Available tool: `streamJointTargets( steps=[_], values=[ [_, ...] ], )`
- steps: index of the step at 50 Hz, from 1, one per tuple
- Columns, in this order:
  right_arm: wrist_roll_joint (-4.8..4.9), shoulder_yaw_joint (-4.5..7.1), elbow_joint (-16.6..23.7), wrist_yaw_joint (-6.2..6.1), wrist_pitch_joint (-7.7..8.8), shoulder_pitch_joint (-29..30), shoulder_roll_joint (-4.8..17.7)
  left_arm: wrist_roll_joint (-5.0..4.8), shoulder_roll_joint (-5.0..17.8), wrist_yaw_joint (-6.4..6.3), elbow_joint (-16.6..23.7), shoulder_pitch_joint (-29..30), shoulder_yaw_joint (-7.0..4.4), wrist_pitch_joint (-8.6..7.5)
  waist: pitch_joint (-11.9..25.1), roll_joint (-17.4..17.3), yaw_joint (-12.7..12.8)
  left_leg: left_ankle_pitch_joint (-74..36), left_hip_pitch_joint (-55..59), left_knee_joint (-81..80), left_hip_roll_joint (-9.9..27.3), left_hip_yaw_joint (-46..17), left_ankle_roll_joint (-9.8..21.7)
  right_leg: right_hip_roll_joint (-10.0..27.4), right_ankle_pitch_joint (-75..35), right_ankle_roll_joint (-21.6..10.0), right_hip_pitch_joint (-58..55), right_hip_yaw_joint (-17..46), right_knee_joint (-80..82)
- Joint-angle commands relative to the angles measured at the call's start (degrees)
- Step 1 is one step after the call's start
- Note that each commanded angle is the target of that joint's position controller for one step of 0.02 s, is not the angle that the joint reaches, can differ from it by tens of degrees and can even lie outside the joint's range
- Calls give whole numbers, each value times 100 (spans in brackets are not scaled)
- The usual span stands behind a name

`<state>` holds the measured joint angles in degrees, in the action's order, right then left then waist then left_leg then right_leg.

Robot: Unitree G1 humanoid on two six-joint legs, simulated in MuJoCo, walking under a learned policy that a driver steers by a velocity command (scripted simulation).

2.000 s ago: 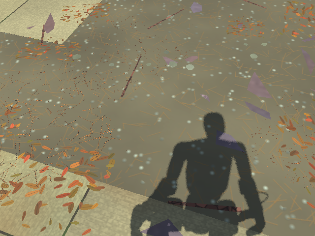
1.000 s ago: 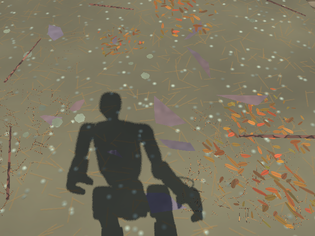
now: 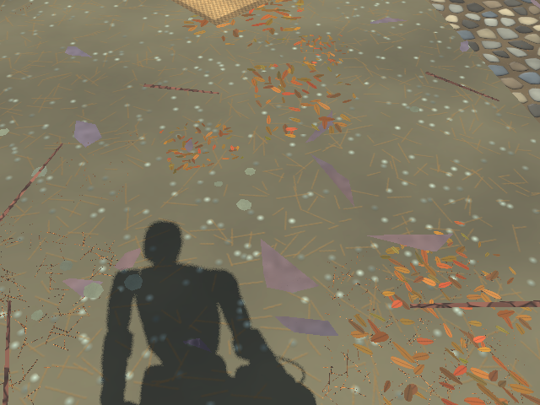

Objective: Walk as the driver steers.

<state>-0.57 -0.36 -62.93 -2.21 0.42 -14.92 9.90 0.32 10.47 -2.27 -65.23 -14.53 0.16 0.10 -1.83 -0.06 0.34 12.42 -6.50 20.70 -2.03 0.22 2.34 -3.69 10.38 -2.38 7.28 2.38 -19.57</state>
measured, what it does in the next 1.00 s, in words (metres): walks ahead: right foot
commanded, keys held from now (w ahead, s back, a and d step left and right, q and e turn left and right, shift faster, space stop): no key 0.26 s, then w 0.74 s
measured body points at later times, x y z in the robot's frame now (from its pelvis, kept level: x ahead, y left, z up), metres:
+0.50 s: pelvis +0.03 +0.00 +0.00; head +0.02 -0.02 +0.45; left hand +0.03 +0.23 -0.16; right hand -0.03 -0.24 -0.16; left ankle -0.01 +0.09 -0.75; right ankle +0.02 -0.10 -0.72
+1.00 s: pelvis +0.25 -0.05 -0.02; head +0.28 -0.05 +0.43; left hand +0.12 +0.16 -0.15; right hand +0.43 -0.26 -0.14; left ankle +0.41 +0.05 -0.72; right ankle +0.08 -0.12 -0.75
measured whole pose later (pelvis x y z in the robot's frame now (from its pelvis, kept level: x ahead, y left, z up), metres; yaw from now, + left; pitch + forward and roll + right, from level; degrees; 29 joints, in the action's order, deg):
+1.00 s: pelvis +0.25 -0.05 -0.02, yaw +0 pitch +2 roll +0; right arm -1.1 1.6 -52.3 1.8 2.2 0.2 10.9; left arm 1.0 7.8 -1.0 -64.6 -30.0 -0.3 -6.1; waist -2.8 -1.1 3.3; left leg 4.7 -34.4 36.1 1.3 6.4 4.5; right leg -3.6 19.9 -3.7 -9.5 -2.4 -8.9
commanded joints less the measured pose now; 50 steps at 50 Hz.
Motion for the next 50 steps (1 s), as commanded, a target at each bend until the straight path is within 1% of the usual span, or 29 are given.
streamJointTargets(
  steps=[1, 13, 14, 16, 17, 18, 19, 20, 21, 22, 23, 24, 26, 27, 28, 29, 30, 31, 32, 33, 34, 35, 37, 39, 42, 44, 46, 48, 50],
  values=[
    [1, 54, 32, -17, 31, -279, 485, 0, 457, -20, 5, -268, -42, -28, -173, -54, -3, -593, -218, -393, 735, -672, 132, 716, -549, -100, 117, 612, 264],
    [2, 2, -164, -28, 35, -485, 363, 1, 297, -34, -187, -409, 24, -35, -240, -30, -15, -456, -295, -405, 689, -686, 148, 730, -452, -75, 204, 574, 216],
    [-5, 0, -183, -24, 32, -541, 354, 7, 266, -33, -204, -459, 34, -32, -123, -43, -23, 24, -258, -468, 648, -691, 158, 678, -87, -85, 177, 544, 228],
    [-15, 103, -173, -14, -15, -614, 580, 30, 349, -24, -146, -459, -14, -9, -232, -220, -58, 1579, -387, -513, 570, -828, 308, 387, 1121, -178, 483, 328, -158],
    [-24, 158, -157, 1, -50, -698, 683, 69, 363, 2, -82, -416, -37, 2, -394, -377, -113, 2516, -478, -621, 675, -1100, 477, 228, 1805, -238, 869, 202, -486],
    [-28, 201, -172, 13, -75, -896, 734, 119, 319, 39, 23, -277, -39, 0, -635, -521, -215, 3237, -485, -864, 942, -1534, 684, 116, 2078, -262, 1378, 81, -896],
    [-32, 252, -225, 16, -82, -1125, 805, 180, 143, 83, 135, -159, -6, -31, -764, -766, -303, 3707, -408, -1183, 1375, -2121, 939, 54, 1875, -232, 1689, -212, -1454],
    [-40, 292, -244, 15, -69, -1197, 817, 224, 105, 120, 240, -49, 3, -83, -912, -807, -320, 3731, -460, -1429, 1777, -2547, 1157, 227, 1494, -207, 1911, -387, -1968],
    [-62, 315, -217, 28, -35, -1194, 810, 217, 184, 150, 349, 84, -25, -139, -960, -681, -318, 3453, -473, -1577, 1957, -2727, 1271, 380, 1428, -188, 2116, -364, -2339],
    [-97, 343, -178, 46, 17, -1164, 842, 201, 263, 181, 431, 155, -59, -195, -907, -545, -292, 3070, -319, -1604, 2000, -2712, 1306, 480, 1528, -170, 2334, -299, -2635],
    [-99, 363, -137, 60, 69, -1102, 856, 188, 291, 220, 481, 144, -84, -248, -814, -424, -220, 2733, -188, -1559, 1948, -2526, 1269, 554, 1529, -155, 2423, -275, -2716],
    [-76, 378, -97, 67, 112, -1017, 867, 161, 277, 255, 529, 123, -98, -294, -737, -417, -148, 2482, -195, -1495, 1823, -2245, 1175, 584, 1478, -137, 2316, -310, -2547],
    [-48, 393, -42, 80, 175, -889, 842, 109, 237, 285, 628, 154, -123, -357, -701, -539, -69, 1988, -497, -1323, 1518, -1708, 1006, 493, 1308, -116, 1725, -490, -1960],
    [-32, 403, -10, 84, 188, -812, 850, 86, 198, 288, 622, 23, -135, -368, -658, -568, 16, 1862, -752, -1193, 1389, -1472, 950, 404, 1125, -122, 1242, -621, -1560],
    [5, 417, 29, 92, 191, -695, 866, 62, 128, 282, 524, -320, -142, -379, -616, -512, 190, 1850, -1159, -953, 1243, -1228, 890, 277, 669, -131, 511, -808, -1025],
    [8, 420, 62, 104, 199, -657, 846, 50, 138, 261, 359, -761, -178, -384, -557, -368, 336, 1845, -1623, -563, 1068, -1047, 832, 102, 533, -126, -276, -898, -702],
    [-31, 377, 127, 119, 244, -611, 698, 72, 281, 218, 211, -1294, -241, -413, -403, -55, 526, 1753, -2161, 119, 833, -780, 709, 265, 780, -159, -1123, -552, -430],
    [-14, 250, 335, 179, 308, -403, 274, 158, 781, 151, 128, -2002, -365, -467, -178, 1183, 814, 1476, -2896, 1988, 175, 30, 422, 1612, 2289, -440, -1733, 1501, 667],
    [-93, 278, 572, 229, 336, -284, 346, 101, 1221, 158, -66, -2572, -481, -406, -187, 1803, 811, 2021, -3747, 3422, -183, 350, 381, 2560, 3489, -987, -1749, 3429, 1391],
    [-231, 344, 618, 282, 330, -78, 647, 106, 931, 152, 85, -1976, -414, -372, -642, 826, 460, 1620, -3885, 4187, 271, -29, 443, 2549, 3578, -1059, -1122, 3288, 1340],
    [-203, 323, 617, 348, 354, -6, 514, 92, 786, 191, 310, -1412, -371, -412, -805, 392, 229, 1017, -3825, 4300, 470, -159, 434, 2312, 3028, -982, -691, 2751, 1334],
    [-149, 301, 570, 393, 387, -77, 404, 83, 706, 205, 432, -1102, -346, -466, -746, 263, 58, 559, -3591, 4197, 606, -182, 361, 2053, 2230, -874, -516, 2198, 1409],
    [-170, 336, 538, 441, 355, -85, 466, 59, 483, 176, 441, -1069, -266, -572, -550, 252, -65, 89, -3348, 4005, 679, -32, 190, 1696, 786, -743, -560, 1366, 1430],
    [-156, 354, 612, 447, 283, 99, 467, 47, 426, 155, 304, -1419, -229, -627, -446, 338, -57, -126, -3470, 3929, 633, 154, 87, 1545, -570, -733, -797, 858, 1294],
    [-131, 320, 920, 435, 220, 843, 384, 51, 398, 147, 220, -1710, -182, -644, -509, 399, 42, -388, -3647, 3435, 550, 401, -23, 1409, -1895, -767, -814, 401, 1200],
    [-96, 266, 1153, 434, 216, 1403, 308, 58, 381, 141, 229, -1721, -155, -645, -613, 455, 116, -641, -3442, 2671, 455, 550, -42, 1300, -2326, -755, -670, 177, 1200],
    [-53, 216, 1312, 432, 218, 1791, 262, 58, 429, 121, 207, -1796, -153, -656, -664, 543, 192, -877, -3042, 1939, 329, 697, 24, 1287, -2664, -739, -620, 43, 1217],
    [-39, 217, 1414, 408, 222, 1908, 337, 65, 519, 100, 173, -1820, -170, -666, -657, 592, 165, -924, -2673, 1491, 235, 770, 190, 1410, -3182, -733, -785, -6, 1154],
    [-40, 279, 1385, 342, 255, 1582, 496, 72, 630, 88, 183, -1662, -198, -683, -431, 586, -64, -754, -2090, 1275, 41, 802, 434, 1502, -4546, -668, -1079, -129, 633]
  ],
)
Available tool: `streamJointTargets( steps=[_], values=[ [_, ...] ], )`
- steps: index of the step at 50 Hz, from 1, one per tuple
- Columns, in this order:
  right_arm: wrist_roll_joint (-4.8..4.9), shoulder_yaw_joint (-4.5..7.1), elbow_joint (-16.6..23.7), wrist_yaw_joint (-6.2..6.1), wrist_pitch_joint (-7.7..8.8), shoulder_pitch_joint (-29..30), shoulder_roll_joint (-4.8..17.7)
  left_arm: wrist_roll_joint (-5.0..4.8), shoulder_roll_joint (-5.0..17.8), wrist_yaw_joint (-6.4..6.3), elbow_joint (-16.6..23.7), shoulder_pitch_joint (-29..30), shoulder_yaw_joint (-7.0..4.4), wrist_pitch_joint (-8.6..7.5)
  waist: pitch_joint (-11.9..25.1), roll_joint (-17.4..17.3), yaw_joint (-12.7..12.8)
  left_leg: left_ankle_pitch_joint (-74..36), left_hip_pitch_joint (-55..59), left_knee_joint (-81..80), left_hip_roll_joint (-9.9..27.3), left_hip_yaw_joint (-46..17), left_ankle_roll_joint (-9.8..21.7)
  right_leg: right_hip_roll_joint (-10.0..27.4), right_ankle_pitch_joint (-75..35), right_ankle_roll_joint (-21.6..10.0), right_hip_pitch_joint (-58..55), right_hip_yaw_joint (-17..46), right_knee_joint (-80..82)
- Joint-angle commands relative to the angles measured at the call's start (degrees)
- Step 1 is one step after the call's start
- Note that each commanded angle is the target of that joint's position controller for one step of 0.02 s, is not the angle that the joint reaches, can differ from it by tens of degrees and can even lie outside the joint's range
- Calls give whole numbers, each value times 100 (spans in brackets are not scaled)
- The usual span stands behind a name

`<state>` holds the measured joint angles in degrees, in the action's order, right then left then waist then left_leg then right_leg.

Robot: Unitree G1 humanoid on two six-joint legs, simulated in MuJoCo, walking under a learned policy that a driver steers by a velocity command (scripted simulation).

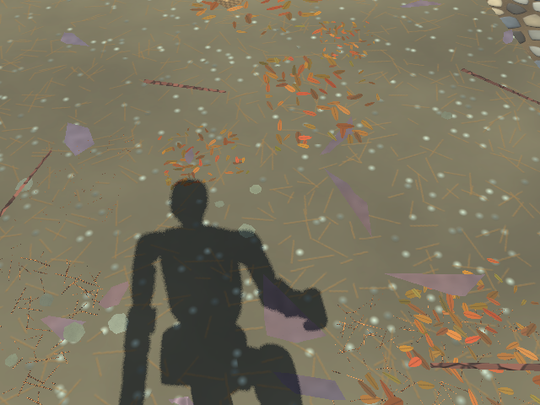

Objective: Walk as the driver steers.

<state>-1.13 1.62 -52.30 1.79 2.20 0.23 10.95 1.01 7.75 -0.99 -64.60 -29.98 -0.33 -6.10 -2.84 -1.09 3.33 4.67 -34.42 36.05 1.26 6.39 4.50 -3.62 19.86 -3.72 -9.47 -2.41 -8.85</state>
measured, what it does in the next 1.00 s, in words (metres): walks ahead: left foot, then right foot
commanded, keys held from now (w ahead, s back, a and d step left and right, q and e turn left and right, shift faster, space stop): w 0.46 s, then w+q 0.54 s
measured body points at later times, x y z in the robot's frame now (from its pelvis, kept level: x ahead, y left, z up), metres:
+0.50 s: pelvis +0.29 +0.02 +0.01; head +0.32 +0.02 +0.46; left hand +0.46 +0.23 -0.12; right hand +0.20 -0.21 -0.13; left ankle +0.18 +0.07 -0.73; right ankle +0.46 -0.12 -0.69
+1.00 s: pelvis +0.57 +0.00 +0.01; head +0.59 +0.00 +0.46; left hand +0.47 +0.23 -0.13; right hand +0.76 -0.20 -0.12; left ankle +0.69 +0.16 -0.68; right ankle +0.50 -0.09 -0.73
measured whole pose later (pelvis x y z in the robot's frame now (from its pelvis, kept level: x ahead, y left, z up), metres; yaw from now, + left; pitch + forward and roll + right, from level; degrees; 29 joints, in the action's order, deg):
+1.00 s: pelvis +0.57 +0.00 +0.01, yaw +15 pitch +0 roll -1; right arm -1.8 3.5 -49.8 3.0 0.5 -6.1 12.3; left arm 1.1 10.6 -0.8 -58.2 -23.4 -2.9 -6.5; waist -2.8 -2.0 1.6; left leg 0.6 -37.5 45.5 5.5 3.3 4.3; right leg -1.2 16.0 -2.4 -1.4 -15.7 -14.1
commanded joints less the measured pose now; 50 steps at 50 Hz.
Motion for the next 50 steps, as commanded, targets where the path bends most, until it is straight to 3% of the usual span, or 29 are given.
streamJointTargets(
  steps=[1, 2, 3, 4, 5, 6, 7, 8, 10, 12, 15, 20, 25, 28, 29, 30, 31, 32, 33, 34, 35, 37, 39, 42, 47, 50],
  values=[
    [12, 141, 194, -101, 109, -399, 508, 12, 981, -54, 129, -36, -176, -58, -58, 714, -576, 209, 1179, -296, -430, 181, 328, 1508, -6215, -476, 440, 289, -1018],
    [21, 222, -62, -145, 152, -1194, 640, 26, 1046, -59, 141, 41, -202, -28, 363, 685, -891, 280, 1917, -473, -557, 157, 443, 1467, -6490, -419, 388, 228, -1941],
    [-28, 311, -351, -197, 197, -2090, 779, -3, 1073, -48, 172, 132, -213, -1, 800, 573, -1272, 126, 3079, -808, -388, -17, 567, 1308, -5784, -346, 897, 117, -3121],
    [-172, 445, -495, -243, 219, -2937, 1260, -28, 815, -13, 313, -13, -154, 13, 1457, -35, -1421, 1052, 4356, -876, 941, -1501, 813, 967, -3519, -307, 2001, -79, -4883],
    [-212, 503, -438, -179, 179, -2811, 1535, -187, 253, 69, 327, -711, -106, 50, 1867, -1159, -895, 1445, 5348, -1752, 2336, -4548, 1685, -176, 1071, -135, 3964, 66, -6949],
    [20, 480, -384, -125, 142, -2226, 1304, -56, 769, 63, 405, -140, -227, 80, 1335, -346, -801, 2276, 4708, -2221, 2032, -4569, 1535, 201, 568, -266, 4443, 657, -7185],
    [73, 368, -279, -112, 168, -1654, 910, -15, 836, 87, 618, 476, -259, 58, 499, -133, -637, 2170, 3815, -2379, 1874, -3617, 1324, 478, -36, -288, 4591, 588, -6901],
    [45, 290, -285, -93, 230, -1448, 613, 3, 756, 97, 669, 731, -260, 38, 131, 173, -503, 1383, 3138, -2557, 1622, -3008, 1167, 658, -352, -283, 4371, 563, -6582],
    [26, 171, -441, -147, 320, -1535, 293, 116, 557, 149, 637, 614, -253, 162, 45, 70, -182, 393, 2451, -2691, 1201, -2114, 891, 855, -467, -170, 3802, 544, -6075],
    [28, 156, -586, -178, 407, -1885, 362, 130, 447, 195, 676, 643, -254, 271, 32, -15, -100, -312, 2359, -2741, 1084, -1720, 869, 880, -485, -62, 3765, 420, -5775],
    [45, 171, -662, -191, 431, -2225, 576, 138, 527, 239, 958, 1374, -266, 369, -197, -90, -161, -516, 2452, -2947, 949, -1336, 818, 1009, -994, 91, 4378, 213, -5190],
    [58, 102, -737, -192, 412, -2761, 514, 38, 503, 280, 1406, 2647, -206, 353, -339, -178, -486, -1556, 2886, -2921, 717, -889, 567, 890, -1930, 229, 4600, -129, -3580],
    [4, 83, -906, -262, 378, -3278, 550, 17, 560, 264, 1704, 3418, -182, 300, -382, -263, -732, -2374, 3846, -2572, 939, -987, 622, 642, -1913, 86, 4626, -256, -2676],
    [-50, 127, -847, -310, 346, -3005, 728, 2, 719, 225, 1735, 3131, -238, 200, -224, -312, -436, -3608, 4154, -1916, 1068, -1091, 632, 421, -1258, -98, 4039, -204, -2277],
    [-51, 149, -814, -309, 345, -2882, 802, 1, 820, 183, 1596, 2640, -289, 159, 17, -367, -226, -4205, 4086, -1418, 1018, -1088, 562, 246, -1057, -176, 3367, -244, -2130],
    [-17, 155, -783, -283, 336, -2744, 824, 24, 954, 127, 1323, 1758, -366, 100, 470, -247, 165, -4161, 3815, -480, 832, -976, 464, 161, -1305, -292, 2250, -273, -1728],
    [63, 119, -656, -254, 354, -2649, 704, 163, 1293, 50, 1112, 786, -484, 35, 1098, -29, 532, -2787, 2756, 842, 588, -880, 376, 893, -1229, -501, 676, 435, -1661],
    [331, -19, -487, -219, 337, -3292, 12, 337, 1957, 23, 1114, 194, -651, 44, 2110, 1122, 346, 729, 756, 3032, -269, -395, 91, 2794, -866, -1152, -1226, 2924, -1491],
    [225, 142, -553, -261, 280, -3235, 538, 150, 1719, 82, 1172, 521, -633, 154, 2205, 810, 272, 2391, 157, 3857, -421, -839, 162, 3006, -466, -1323, -872, 3985, -840],
    [128, 213, -424, -260, 233, -2710, 655, 66, 1323, 99, 1280, 1205, -522, 173, 1180, 444, -4, 1899, -103, 3931, -37, -973, 189, 2748, 37, -1096, 68, 3066, -649],
    [88, 200, -332, -222, 230, -2376, 520, 41, 962, 118, 1343, 1631, -430, 136, 544, 266, -106, 1491, -60, 3644, 183, -958, 178, 2487, -127, -894, 921, 2320, -348],
    [-45, 231, -303, -140, 96, -2332, 342, 17, 671, 66, 1226, 1698, -345, 65, 52, 479, -387, 1211, 318, 3235, 411, -922, 119, 2021, -789, -506, 1842, 1228, -66],
    [-77, 236, -254, -63, -44, -2351, 178, -6, 650, 41, 1113, 1432, -337, -35, 58, 496, -495, 1020, 372, 3191, 431, -834, 61, 1928, -1353, -449, 1991, 722, 21],
    [-75, 246, 14, 5, -145, -1796, 175, -9, 818, 39, 1042, 1192, -378, -121, -60, 480, -522, 433, -198, 2936, 524, -738, -14, 1853, -1902, -435, 1862, 107, 125],
    [-55, 173, 475, 118, -125, -666, 167, 2, 865, 24, 975, 899, -353, -133, -284, 493, -350, -557, -267, 1232, 420, -351, -77, 1643, -2677, -364, 1657, -705, 85],
    [-76, 132, 718, 173, -117, -106, 194, 5, 1048, -25, 897, 577, -388, -105, -341, 487, -179, -534, -130, 456, 315, -11, 51, 1828, -3105, -355, 1134, -930, 17]
  ],
)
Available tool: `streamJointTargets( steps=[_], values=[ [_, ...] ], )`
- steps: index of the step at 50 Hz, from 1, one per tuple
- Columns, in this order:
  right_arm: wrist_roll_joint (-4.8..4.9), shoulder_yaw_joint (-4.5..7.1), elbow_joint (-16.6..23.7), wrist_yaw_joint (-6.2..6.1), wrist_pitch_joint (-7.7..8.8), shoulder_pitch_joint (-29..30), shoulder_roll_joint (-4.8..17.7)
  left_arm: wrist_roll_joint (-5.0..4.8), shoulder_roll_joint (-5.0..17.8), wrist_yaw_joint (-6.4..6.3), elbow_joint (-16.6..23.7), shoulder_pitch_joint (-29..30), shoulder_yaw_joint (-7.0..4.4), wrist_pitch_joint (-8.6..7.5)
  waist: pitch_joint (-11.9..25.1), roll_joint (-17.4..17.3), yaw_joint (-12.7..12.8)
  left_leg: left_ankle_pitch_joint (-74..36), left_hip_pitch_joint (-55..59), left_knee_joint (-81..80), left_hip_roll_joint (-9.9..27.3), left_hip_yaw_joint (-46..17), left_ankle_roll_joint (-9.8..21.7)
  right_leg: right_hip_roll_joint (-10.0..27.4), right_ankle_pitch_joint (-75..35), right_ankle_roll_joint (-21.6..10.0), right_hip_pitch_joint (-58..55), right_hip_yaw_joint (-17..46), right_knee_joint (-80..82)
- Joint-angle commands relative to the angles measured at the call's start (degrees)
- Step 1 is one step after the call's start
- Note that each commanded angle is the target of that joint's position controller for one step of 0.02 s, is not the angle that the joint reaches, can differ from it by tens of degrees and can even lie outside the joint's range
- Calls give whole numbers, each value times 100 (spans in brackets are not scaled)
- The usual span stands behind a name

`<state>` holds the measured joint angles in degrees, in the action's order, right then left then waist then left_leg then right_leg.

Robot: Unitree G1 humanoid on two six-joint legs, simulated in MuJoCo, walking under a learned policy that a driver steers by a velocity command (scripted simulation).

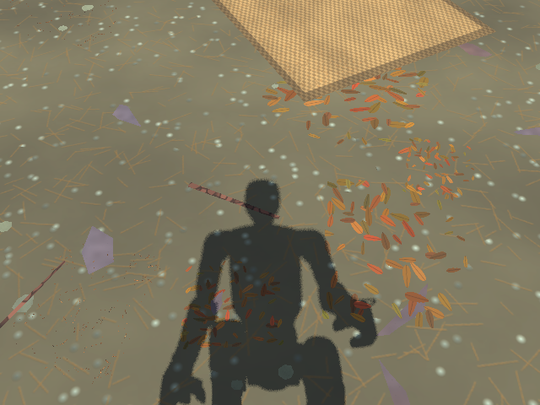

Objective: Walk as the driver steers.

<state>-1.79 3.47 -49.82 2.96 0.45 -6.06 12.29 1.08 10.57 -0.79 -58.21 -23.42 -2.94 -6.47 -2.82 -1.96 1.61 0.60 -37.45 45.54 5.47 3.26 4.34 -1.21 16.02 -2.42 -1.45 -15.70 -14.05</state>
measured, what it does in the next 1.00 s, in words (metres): walks ahead, turning left: left foot, then right foot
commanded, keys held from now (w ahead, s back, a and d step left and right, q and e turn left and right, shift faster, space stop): w+q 0.32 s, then w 0.56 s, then e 0.12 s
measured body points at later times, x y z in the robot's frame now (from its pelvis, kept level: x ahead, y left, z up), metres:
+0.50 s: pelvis +0.27 +0.06 +0.00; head +0.30 +0.09 +0.45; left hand +0.37 +0.34 -0.12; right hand +0.34 -0.21 -0.12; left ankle +0.20 +0.09 -0.74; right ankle +0.46 -0.07 -0.67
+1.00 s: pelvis +0.55 +0.09 +0.01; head +0.58 +0.09 +0.45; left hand +0.48 +0.33 -0.13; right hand +0.74 -0.11 -0.12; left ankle +0.58 +0.26 -0.68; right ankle +0.56 +0.02 -0.74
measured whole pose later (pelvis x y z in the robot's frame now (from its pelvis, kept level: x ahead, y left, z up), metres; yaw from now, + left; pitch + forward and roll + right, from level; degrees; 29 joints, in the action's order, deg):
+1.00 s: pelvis +0.55 +0.09 +0.01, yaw +16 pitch +0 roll +0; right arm -2.2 1.8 -48.4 1.2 2.5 -9.9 14.1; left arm 0.4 12.3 0.8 -54.3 -22.0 -2.1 -4.7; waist -2.8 -2.2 1.4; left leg 11.8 -32.9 52.9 4.0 -1.2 0.6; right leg -4.4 9.7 -5.0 6.4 -2.9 -16.0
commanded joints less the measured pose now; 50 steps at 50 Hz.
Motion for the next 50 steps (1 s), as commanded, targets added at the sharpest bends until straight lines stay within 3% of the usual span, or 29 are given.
streamJointTargets(
  steps=[1, 4, 6, 7, 8, 9, 10, 11, 12, 13, 15, 18, 24, 29, 31, 32, 34, 35, 36, 37, 38, 39, 40, 41, 43, 46, 48, 50],
  values=[
    [-23, -49, 531, 66, 61, 625, 96, 4, 803, -64, 224, -177, -138, -38, -351, 573, 18, 29, 174, -641, -148, 367, 133, 1651, -2958, -480, 82, 333, 435],
    [-50, 14, 575, 44, 62, 506, 238, 31, 960, -122, 206, -204, -177, 76, -147, 719, -126, 799, 627, -906, -527, 628, 425, 1743, -4944, -413, -482, 62, -358],
    [-56, 116, 391, -10, 80, -250, 420, 48, 1149, -131, 243, -142, -234, 193, 317, 820, -448, 1393, 1460, -1068, -939, 739, 678, 1762, -5987, -395, -606, -26, -1702],
    [-81, 205, 172, -58, 134, -979, 565, 25, 1208, -103, 303, -77, -248, 251, 738, 674, -770, 1265, 2441, -1511, -1106, 647, 834, 1712, -5476, -301, -233, -88, -2882],
    [-160, 373, -19, -141, 170, -1765, 1035, 7, 1109, -71, 474, -22, -219, 262, 1274, 165, -1115, 1708, 3825, -1878, -387, -478, 1129, 1543, -3723, -110, 954, -105, -4580],
    [-124, 510, 102, -192, 151, -1552, 1694, -45, 408, 73, 922, -209, -92, 225, 1612, -1186, -580, 1557, 5551, -2285, 1308, -3613, 2041, 295, 1628, 259, 3701, 290, -6660],
    [15, 497, 137, -224, 56, -1825, 1627, -14, 916, 103, 1128, 663, -179, 146, 1651, -173, -932, 1643, 5486, -2955, 1380, -4361, 2020, 185, 1361, 240, 4415, 1539, -6986],
    [52, 435, 83, -275, 41, -1459, 1432, -86, 838, 128, 1280, 1015, -146, 64, 831, -29, -730, 1211, 4848, -3046, 1291, -3431, 1807, 528, 657, 170, 4724, 1651, -6689],
    [96, 358, 104, -282, 73, -1179, 1128, -79, 826, 109, 1208, 894, -130, 12, 447, 299, -463, 403, 4101, -3124, 1041, -2882, 1559, 724, 258, 154, 4366, 1653, -6099],
    [125, 310, 149, -298, 124, -926, 961, 7, 823, 89, 1144, 814, -143, 64, 275, 410, -238, -254, 3583, -3158, 729, -2392, 1371, 833, 168, 197, 3987, 1681, -5738],
    [191, 228, 192, -307, 245, -824, 789, 163, 758, 112, 1128, 586, -136, 292, 374, 284, 0, -948, 3112, -3229, 397, -1915, 1275, 883, 163, 347, 3432, 1704, -5336],
    [196, 240, 111, -287, 367, -1169, 950, 174, 640, 181, 1258, 837, -101, 464, 289, 170, -10, -1298, 2971, -3369, 185, -1604, 1183, 857, -214, 491, 3605, 1532, -4763],
    [182, 160, -91, -289, 399, -1959, 878, 119, 673, 243, 1642, 2014, -47, 479, 60, -113, -469, -1772, 3664, -3456, 95, -1420, 667, 766, -1481, 412, 4183, 1397, -3319],
    [98, 96, -221, -363, 404, -2324, 892, 64, 656, 286, 1951, 2825, 39, 403, -155, -162, -726, -2112, 4330, -3342, 270, -1422, 661, 489, -1603, 179, 4207, 1210, -2337],
    [62, 92, -256, -401, 411, -2283, 972, 47, 711, 288, 2019, 2817, 41, 355, -200, -218, -622, -2554, 4486, -3208, 414, -1430, 652, 361, -1353, -5, 3902, 1203, -2000],
    [53, 92, -244, -416, 423, -2130, 1024, 39, 763, 271, 1967, 2561, 23, 332, -148, -244, -442, -3136, 4440, -3017, 429, -1345, 579, 242, -1138, -122, 3462, 1180, -1821],
    [14, 111, -256, -415, 446, -1945, 1152, 10, 985, 161, 1632, 1478, -81, 287, 373, -300, 38, -4529, 4423, -1928, 343, -1221, 439, -143, -690, -347, 2148, 1094, -1616],
    [42, 106, -249, -395, 448, -1830, 1160, 45, 1085, 88, 1364, 563, -140, 235, 840, -140, 492, -4163, 4016, -840, 147, -1038, 362, -40, -1013, -501, 970, 1186, -1248],
    [88, 29, -80, -370, 477, -1882, 903, 185, 1494, -2, 1208, -378, -242, 207, 1564, 422, 767, -2234, 2962, 796, -192, -845, 297, 1150, -553, -777, -466, 2462, -1261],
    [309, -30, -98, -328, 452, -2724, 425, 245, 1987, 54, 1135, -442, -381, 235, 2083, 1857, 284, 2609, 1023, 2825, -1375, -526, 40, 2601, -512, -1675, -1670, 5337, -658],
    [88, 38, -145, -357, 429, -2334, 907, 21, 1480, 137, 1179, 36, -284, 297, 1532, 817, 186, 2620, 514, 3182, -1047, -1065, 161, 2342, 84, -1527, -1061, 5624, -232],
    [79, 46, -31, -322, 432, -1859, 879, -32, 1130, 155, 1269, 625, -192, 296, 677, 473, 13, 2097, 387, 2981, -762, -1015, 145, 2169, 131, -1396, -180, 4600, -116],
    [70, 9, 32, -290, 437, -1596, 778, 9, 888, 174, 1259, 844, -127, 264, 334, 212, -53, 1826, 468, 2691, -566, -924, 128, 1896, -367, -1259, 372, 3989, 68],
    [33, 4, 55, -256, 390, -1510, 714, 13, 804, 156, 1187, 843, -89, 224, 175, 315, -153, 1739, 591, 2438, -420, -861, 94, 1655, -807, -1121, 701, 3492, 174],
    [-36, -36, 21, -178, 271, -1657, 574, -16, 730, 145, 1003, 699, -44, 144, 210, 570, -320, 1623, 944, 2098, -296, -722, -25, 1394, -1366, -991, 1062, 2931, 379],
    [-81, -75, 138, -146, 213, -1299, 468, -81, 867, 157, 786, 374, -57, 50, 31, 506, -361, 1404, 671, 1577, -168, -404, -254, 1288, -3042, -1105, 1129, 2494, 445],
    [-62, -132, 263, -171, 215, -930, 364, -79, 900, 150, 691, 248, -45, 63, 19, 502, -342, 1104, 662, 895, -192, -233, -446, 1102, -4495, -1063, 1126, 2112, 234],
    [-8, -194, 356, -198, 225, -592, 276, -86, 960, 143, 656, 209, -47, 113, 137, 648, -266, 737, 971, 134, -355, -97, -543, 849, -5155, -893, 1168, 1833, -39]
  ],
)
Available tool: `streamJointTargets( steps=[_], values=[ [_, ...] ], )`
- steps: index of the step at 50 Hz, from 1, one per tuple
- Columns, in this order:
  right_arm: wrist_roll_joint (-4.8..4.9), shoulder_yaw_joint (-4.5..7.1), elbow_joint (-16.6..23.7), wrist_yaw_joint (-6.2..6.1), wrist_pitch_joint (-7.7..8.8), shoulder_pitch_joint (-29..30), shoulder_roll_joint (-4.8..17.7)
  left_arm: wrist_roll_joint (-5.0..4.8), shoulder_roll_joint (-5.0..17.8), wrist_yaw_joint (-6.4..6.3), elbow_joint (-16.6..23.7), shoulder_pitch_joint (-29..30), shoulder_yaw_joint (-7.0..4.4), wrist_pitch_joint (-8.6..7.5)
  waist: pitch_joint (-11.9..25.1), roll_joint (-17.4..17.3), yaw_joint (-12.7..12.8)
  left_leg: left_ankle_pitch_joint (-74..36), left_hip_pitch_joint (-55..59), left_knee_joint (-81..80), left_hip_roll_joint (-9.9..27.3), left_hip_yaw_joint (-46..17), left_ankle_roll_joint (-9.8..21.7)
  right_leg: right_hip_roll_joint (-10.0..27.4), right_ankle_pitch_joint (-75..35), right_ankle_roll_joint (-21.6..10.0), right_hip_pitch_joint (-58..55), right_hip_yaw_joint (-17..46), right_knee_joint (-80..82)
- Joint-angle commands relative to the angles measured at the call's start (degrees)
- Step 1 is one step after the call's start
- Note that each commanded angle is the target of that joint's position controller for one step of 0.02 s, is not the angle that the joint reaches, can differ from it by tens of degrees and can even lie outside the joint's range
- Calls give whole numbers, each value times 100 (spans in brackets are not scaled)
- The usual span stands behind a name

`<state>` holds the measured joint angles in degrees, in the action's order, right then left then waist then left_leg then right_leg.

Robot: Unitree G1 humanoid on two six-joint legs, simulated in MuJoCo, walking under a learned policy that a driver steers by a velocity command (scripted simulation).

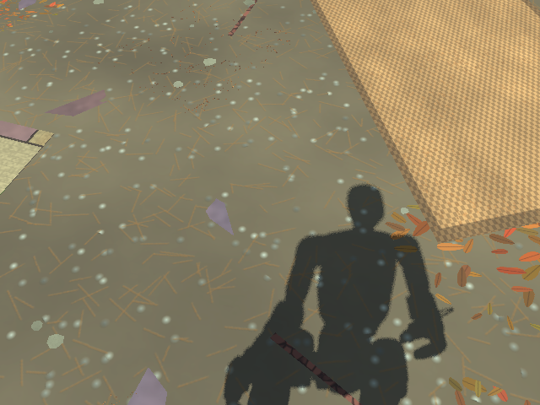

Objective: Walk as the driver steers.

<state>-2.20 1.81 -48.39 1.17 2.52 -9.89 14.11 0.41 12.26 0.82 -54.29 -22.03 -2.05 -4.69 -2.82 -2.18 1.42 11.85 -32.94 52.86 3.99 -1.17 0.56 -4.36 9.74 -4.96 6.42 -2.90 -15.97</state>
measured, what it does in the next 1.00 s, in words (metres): steps on the spot, turning right: left foot, then right foot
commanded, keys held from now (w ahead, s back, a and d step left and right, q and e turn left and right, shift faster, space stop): e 0.68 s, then no key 0.32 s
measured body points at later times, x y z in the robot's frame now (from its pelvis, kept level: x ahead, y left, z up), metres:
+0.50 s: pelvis +0.09 +0.04 -0.01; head +0.12 +0.04 +0.44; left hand +0.27 +0.27 -0.14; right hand +0.13 -0.25 -0.12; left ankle +0.19 +0.11 -0.75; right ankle +0.06 -0.08 -0.69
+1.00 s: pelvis +0.08 +0.01 -0.01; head +0.09 -0.01 +0.44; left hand +0.31 +0.17 -0.12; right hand +0.02 -0.27 -0.14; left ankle +0.13 +0.12 -0.72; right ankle +0.04 -0.07 -0.75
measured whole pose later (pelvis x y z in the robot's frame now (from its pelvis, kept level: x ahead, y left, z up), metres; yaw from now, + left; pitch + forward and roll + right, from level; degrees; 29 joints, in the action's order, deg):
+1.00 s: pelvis +0.08 +0.01 -0.01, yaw -28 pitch +0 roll +0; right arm -0.6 2.8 -46.7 -0.8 -3.7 -13.9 14.9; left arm 1.3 13.6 -0.4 -42.8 -11.2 -1.6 1.4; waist -2.1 -0.8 -0.2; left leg 22.8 -17.9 40.1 0.4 0.4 -0.6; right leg -4.3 12.4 -3.9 11.8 2.3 -24.7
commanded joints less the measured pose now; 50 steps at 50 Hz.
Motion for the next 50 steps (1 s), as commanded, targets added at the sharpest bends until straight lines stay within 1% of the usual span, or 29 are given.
streamJointTargets(
  steps=[1, 5, 7, 8, 9, 10, 11, 12, 13, 14, 15, 16, 19, 22, 25, 28, 30, 31, 32, 33, 34, 35, 36, 37, 38, 39, 41, 46, 50],
  values=[
    [66, -38, 256, -42, 13, -50, 113, -21, 862, -24, 259, 15, -155, -37, 216, 753, -177, -551, 620, -856, -293, 376, -170, 1127, -4621, -574, 315, 550, 25],
    [129, -18, 375, -184, 9, 286, 311, -3, 950, -73, 285, -128, -209, 123, 398, 894, -6, -631, 820, -1531, -498, 235, -113, 1200, -4238, -480, -58, 948, -549],
    [133, 23, 321, -237, 62, 32, 439, 14, 977, -121, 371, 15, -251, 192, 399, 904, -114, -494, 1173, -2055, -516, 55, -20, 1268, -3698, -384, -92, 1342, -905],
    [116, 50, 232, -267, 118, -277, 495, -15, 1013, -135, 436, 193, -279, 215, 412, 801, -293, -787, 1601, -2615, -507, 34, 46, 1188, -3257, -267, 14, 1443, -1248],
    [38, 105, 149, -313, 210, -652, 675, -77, 950, -130, 520, 271, -281, 206, 595, 444, -443, -1722, 2384, -3067, -165, -184, 161, 903, -2629, -99, 355, 1361, -1964],
    [-60, 200, 212, -370, 267, -1118, 1155, -155, 622, -144, 799, 181, -197, 178, 1312, -481, -476, -4090, 3530, -2845, 1321, -1320, 505, 450, -517, 108, 1071, 958, -3339],
    [116, 283, 291, -320, 124, -959, 1395, -205, 367, -216, 747, -743, -184, 306, 1977, -1447, -152, -5656, 4106, -2703, 2436, -2376, 1423, -316, 3085, 194, 1914, 374, -4606],
    [210, 223, 413, -299, 17, -804, 970, -26, 802, -251, 536, -686, -279, 449, 1838, -588, -157, -4380, 3648, -2933, 2209, -2307, 1566, 13, 2946, 197, 2106, 523, -5247],
    [192, 116, 510, -320, -13, -428, 592, 65, 841, -205, 576, -253, -322, 525, 1156, -210, -113, -3207, 2984, -3217, 1808, -1733, 1412, 194, 2463, 261, 2223, 575, -5351],
    [142, 56, 583, -357, -62, -54, 429, 92, 771, -157, 650, -21, -331, 585, 771, -228, 13, -2358, 2481, -3497, 1485, -1301, 1216, 358, 2105, 357, 2222, 562, -5220],
    [116, 45, 606, -400, -84, 73, 416, 125, 753, -108, 715, 139, -341, 663, 521, -466, 46, -2032, 2145, -3678, 1275, -931, 1129, 455, 1850, 463, 2198, 531, -5136],
    [88, 62, 605, -418, -95, 86, 465, 143, 712, -72, 718, 79, -336, 742, 484, -607, 74, -2026, 1903, -3732, 1130, -635, 1131, 408, 1663, 558, 2042, 419, -5235],
    [66, 103, 594, -410, -78, -25, 551, 90, 678, -36, 816, 134, -338, 863, 652, -449, 89, -1898, 1908, -3751, 1172, -266, 1257, 395, 1459, 657, 2003, 344, -5062],
    [51, 148, 594, -390, -119, -61, 648, 106, 655, 39, 1034, 525, -297, 945, 610, -538, -20, -951, 1979, -3866, 1258, -99, 1251, 536, 1323, 662, 2039, 256, -4359],
    [22, 215, 623, -328, -182, -30, 809, 74, 636, 135, 1247, 826, -240, 971, 619, -625, -118, -335, 1856, -3844, 1310, 127, 1170, 578, 1391, 573, 1574, 63, -3489],
    [6, 294, 603, -263, -248, -131, 984, 35, 715, 167, 1412, 938, -239, 932, 676, -652, -199, -199, 1916, -3654, 1470, 204, 1084, 504, 1547, 422, 1212, -159, -2850],
    [57, 349, 602, -242, -300, -79, 1097, 17, 696, 179, 1430, 730, -238, 871, 700, -554, -45, -206, 1773, -3304, 1462, 406, 828, 425, 1200, 251, 665, -281, -1951],
    [64, 370, 559, -226, -339, -170, 1081, 18, 746, 160, 1365, 507, -254, 818, 662, -317, 47, -140, 1489, -2925, 1370, 626, 523, 364, 825, 145, 218, -169, -1253],
    [60, 356, 509, -178, -390, -402, 876, 77, 1007, 98, 1348, 395, -311, 748, 436, 603, 47, 509, 998, -1924, 959, 1080, 74, 902, 843, -4, 39, 886, -148],
    [90, 229, 868, -169, -438, -452, 369, 98, 1866, 45, 1592, 538, -483, 716, 164, 2176, -130, 2459, -489, -663, -117, 1341, -419, 2607, -246, -608, -76, 3383, 242],
    [25, 258, 986, -248, -512, 311, 640, 160, 1946, -38, 1497, 204, -578, 732, -54, 1398, 353, 2300, -447, 318, -227, 378, -373, 2669, -760, -1118, 626, 3191, 266],
    [119, 245, 960, -228, -539, 222, 558, 144, 1629, -98, 1486, 513, -479, 724, -58, 1117, 30, 1716, -261, 574, -151, 98, -318, 2264, -686, -1017, 783, 2546, 196],
    [180, 259, 825, -197, -507, -3, 583, 100, 1352, -115, 1558, 999, -389, 718, -72, 1011, -232, 1130, -109, 537, -133, 30, -244, 1829, -562, -761, 835, 2015, 174],
    [123, 301, 691, -185, -470, -216, 686, 81, 1217, -118, 1636, 1290, -343, 694, 98, 1077, -342, 817, -35, 631, -203, 103, -193, 1549, -907, -626, 621, 1717, 74],
    [42, 330, 556, -163, -461, -433, 753, 41, 1042, -125, 1687, 1355, -290, 659, 317, 1053, -346, 690, 99, 811, -246, 181, -197, 1434, -1528, -649, 426, 1501, -37],
    [40, 338, 525, -143, -466, -484, 747, 14, 925, -113, 1681, 1259, -245, 626, 512, 894, -318, 714, 205, 908, -276, 181, -210, 1439, -1965, -681, 253, 1442, -117],
    [100, 296, 548, -125, -504, -420, 606, 0, 915, -109, 1595, 1028, -227, 568, 571, 740, -239, 757, 199, 659, -250, 136, -250, 1512, -2244, -726, -83, 1453, -167],
    [122, 195, 584, -167, -574, -198, 477, 75, 945, -152, 1423, 776, -187, 555, 386, 977, 19, 1075, 756, -759, -275, 129, -184, 1598, -1834, -786, -192, 1629, -242],
    [205, 152, 489, -262, -520, -391, 444, 98, 996, -151, 1312, 932, -153, 563, 373, 910, -46, 1087, 1664, -1913, -436, 224, -34, 1579, -2084, -749, 158, 1792, -476]
  ],
)
Velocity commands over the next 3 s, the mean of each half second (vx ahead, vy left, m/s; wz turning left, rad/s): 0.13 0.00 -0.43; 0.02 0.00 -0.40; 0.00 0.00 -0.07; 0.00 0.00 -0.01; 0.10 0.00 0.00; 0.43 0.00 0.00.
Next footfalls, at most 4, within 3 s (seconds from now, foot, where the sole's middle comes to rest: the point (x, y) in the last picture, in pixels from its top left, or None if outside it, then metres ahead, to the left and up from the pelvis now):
0.18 left None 0.23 0.10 -0.78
0.64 right None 0.08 -0.08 -0.78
1.06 left None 0.16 0.10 -0.78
2.58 right None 0.15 -0.14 -0.78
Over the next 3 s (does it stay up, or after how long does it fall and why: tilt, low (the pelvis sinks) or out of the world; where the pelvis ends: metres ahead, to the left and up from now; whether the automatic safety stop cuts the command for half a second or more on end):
stays up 0.31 -0.14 -0.02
